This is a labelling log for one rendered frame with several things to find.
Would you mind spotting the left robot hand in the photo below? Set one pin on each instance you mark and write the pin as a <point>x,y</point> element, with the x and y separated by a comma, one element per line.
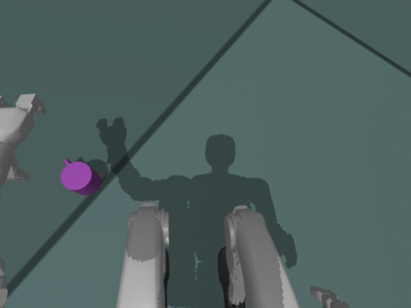
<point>15,125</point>

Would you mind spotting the mug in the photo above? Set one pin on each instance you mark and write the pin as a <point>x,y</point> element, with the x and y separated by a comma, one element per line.
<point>80,178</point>

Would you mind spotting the right robot foot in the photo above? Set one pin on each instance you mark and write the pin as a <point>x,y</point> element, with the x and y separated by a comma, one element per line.
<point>224,279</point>

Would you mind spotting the right robot hand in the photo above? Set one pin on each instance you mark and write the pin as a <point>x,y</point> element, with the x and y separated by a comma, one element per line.
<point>327,298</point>

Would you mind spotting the left robot arm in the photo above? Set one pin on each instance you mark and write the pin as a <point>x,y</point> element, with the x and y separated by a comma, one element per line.
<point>6,159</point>

